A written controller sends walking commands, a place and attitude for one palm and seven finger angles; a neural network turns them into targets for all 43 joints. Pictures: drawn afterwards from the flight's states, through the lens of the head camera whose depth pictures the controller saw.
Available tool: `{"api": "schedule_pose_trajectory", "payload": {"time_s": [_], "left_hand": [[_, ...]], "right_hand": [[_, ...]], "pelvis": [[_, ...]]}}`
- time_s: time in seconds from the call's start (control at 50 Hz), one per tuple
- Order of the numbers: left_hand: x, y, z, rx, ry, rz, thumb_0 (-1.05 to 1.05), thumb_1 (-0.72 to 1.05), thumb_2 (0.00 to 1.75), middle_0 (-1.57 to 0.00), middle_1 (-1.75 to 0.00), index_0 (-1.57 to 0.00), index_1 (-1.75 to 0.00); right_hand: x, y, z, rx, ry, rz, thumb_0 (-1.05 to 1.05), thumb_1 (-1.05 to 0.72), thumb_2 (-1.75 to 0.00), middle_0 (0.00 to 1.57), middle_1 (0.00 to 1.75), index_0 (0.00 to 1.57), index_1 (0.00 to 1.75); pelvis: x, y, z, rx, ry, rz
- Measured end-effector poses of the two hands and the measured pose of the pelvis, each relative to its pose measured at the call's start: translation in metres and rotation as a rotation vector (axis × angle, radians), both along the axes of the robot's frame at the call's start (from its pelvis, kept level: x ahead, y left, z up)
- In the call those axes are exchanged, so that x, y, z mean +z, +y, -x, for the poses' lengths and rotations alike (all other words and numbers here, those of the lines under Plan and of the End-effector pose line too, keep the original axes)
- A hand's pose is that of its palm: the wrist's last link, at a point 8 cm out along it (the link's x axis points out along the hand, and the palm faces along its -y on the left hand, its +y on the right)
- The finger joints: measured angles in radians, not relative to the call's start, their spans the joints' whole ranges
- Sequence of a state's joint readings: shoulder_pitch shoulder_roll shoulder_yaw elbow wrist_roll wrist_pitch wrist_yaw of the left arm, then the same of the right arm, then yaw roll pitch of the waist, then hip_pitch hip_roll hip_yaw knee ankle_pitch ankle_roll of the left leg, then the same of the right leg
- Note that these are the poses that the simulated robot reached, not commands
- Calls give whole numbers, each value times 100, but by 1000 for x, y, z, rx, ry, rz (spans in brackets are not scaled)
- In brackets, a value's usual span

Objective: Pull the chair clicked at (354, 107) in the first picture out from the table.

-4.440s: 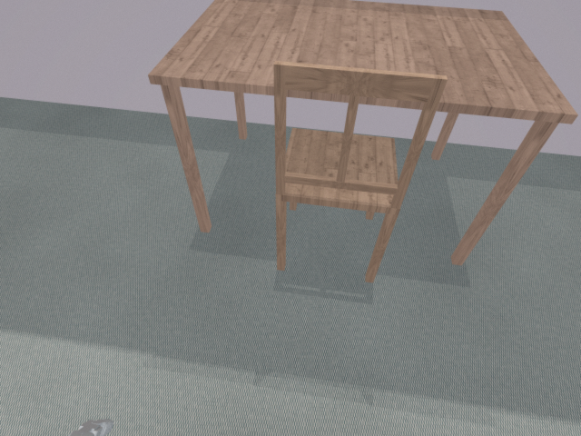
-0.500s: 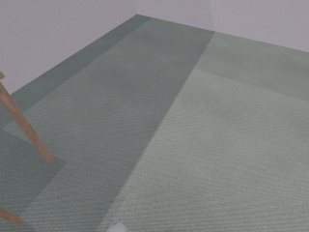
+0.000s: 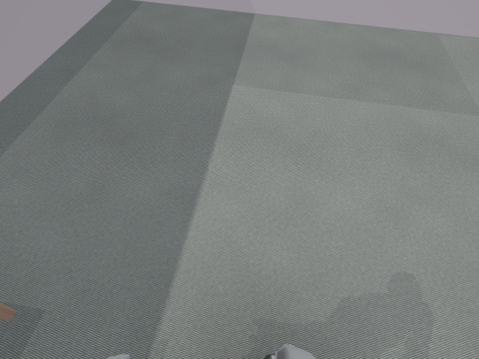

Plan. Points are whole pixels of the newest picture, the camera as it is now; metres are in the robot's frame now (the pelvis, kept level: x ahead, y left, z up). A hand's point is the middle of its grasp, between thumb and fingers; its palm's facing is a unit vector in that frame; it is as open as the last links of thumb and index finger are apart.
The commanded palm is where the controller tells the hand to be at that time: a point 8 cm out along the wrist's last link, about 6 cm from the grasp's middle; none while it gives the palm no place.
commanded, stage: turn to face it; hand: left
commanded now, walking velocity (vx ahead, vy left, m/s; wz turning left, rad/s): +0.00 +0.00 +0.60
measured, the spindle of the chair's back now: out of the picture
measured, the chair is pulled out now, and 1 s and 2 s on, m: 0.00 0.00 0.00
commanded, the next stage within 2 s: none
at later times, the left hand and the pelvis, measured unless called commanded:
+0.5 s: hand out of the picture +0.04 +0.24 -0.19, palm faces +0.31 -0.93 -0.19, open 7.3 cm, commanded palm none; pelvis +0.02 +0.03 -0.01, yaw +15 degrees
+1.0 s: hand out of the picture -0.02 +0.18 -0.14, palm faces +0.57 -0.77 -0.28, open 7.3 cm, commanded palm none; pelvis +0.03 -0.03 +0.01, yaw +34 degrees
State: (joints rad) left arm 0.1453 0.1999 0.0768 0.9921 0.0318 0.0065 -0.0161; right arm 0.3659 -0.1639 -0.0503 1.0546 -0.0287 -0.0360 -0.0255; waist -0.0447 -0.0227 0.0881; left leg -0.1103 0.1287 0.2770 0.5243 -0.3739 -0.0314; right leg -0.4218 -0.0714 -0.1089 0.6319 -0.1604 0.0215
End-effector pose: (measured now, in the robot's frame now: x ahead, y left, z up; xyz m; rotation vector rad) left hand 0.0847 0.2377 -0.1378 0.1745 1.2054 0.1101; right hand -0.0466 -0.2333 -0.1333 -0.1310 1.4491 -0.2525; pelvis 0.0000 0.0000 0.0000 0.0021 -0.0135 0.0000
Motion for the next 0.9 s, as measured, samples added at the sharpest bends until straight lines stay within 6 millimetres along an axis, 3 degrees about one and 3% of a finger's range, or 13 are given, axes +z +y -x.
{"api": "schedule_pose_trajectory", "payload": {"time_s": [0.08,0.18,0.28,0.36,0.42,0.58,0.66,0.74,0.9], "left_hand": [[3,-20,-48,-16,-110,-12,0,91,90,-19,-30,-20,-30],[13,-31,-56,45,-161,12,0,91,90,-20,-30,-20,-30],[6,-19,-32,124,-128,36,0,91,90,-20,-30,-21,-30],[-16,8,-1,214,-92,52,0,91,90,-20,-30,-21,-30],[-28,30,27,270,-33,41,0,91,90,-20,-30,-21,-30],[-4,61,91,402,71,-27,0,91,90,-19,-30,-20,-30],[7,61,109,450,92,-58,0,91,90,-19,-30,-20,-30],[14,51,112,487,72,-81,0,91,90,-19,-30,-20,-30],[26,4,115,566,-27,-124,0,91,90,-20,-30,-20,-30]], "right_hand": [[-17,1,9,-24,109,-56,0,-91,-90,20,30,19,30],[-15,7,-27,34,85,-86,1,-91,-90,20,30,19,30],[-8,15,-86,123,-42,-73,1,-91,-90,20,30,19,30],[-5,21,-128,220,-137,-15,1,-92,-90,20,30,19,30],[-1,25,-149,273,-183,26,1,-92,-90,20,30,19,30],[21,34,-185,390,-195,43,1,-91,-90,20,30,20,30],[21,36,-204,438,-208,23,0,-91,-90,20,30,20,30],[14,33,-221,487,-212,-3,0,-90,-90,20,30,20,30],[-8,19,-260,588,-214,-67,1,-90,-90,20,30,20,30]], "pelvis": [[-9,-11,-18,47,-5,6],[-2,-11,-24,108,-13,-1],[-1,-1,-24,161,-6,6],[-12,16,-22,206,-2,32],[-18,25,-18,232,8,38],[3,30,-21,309,30,31],[7,26,-23,353,32,31],[6,15,-23,405,31,26],[-2,-21,-25,528,23,3]]}}
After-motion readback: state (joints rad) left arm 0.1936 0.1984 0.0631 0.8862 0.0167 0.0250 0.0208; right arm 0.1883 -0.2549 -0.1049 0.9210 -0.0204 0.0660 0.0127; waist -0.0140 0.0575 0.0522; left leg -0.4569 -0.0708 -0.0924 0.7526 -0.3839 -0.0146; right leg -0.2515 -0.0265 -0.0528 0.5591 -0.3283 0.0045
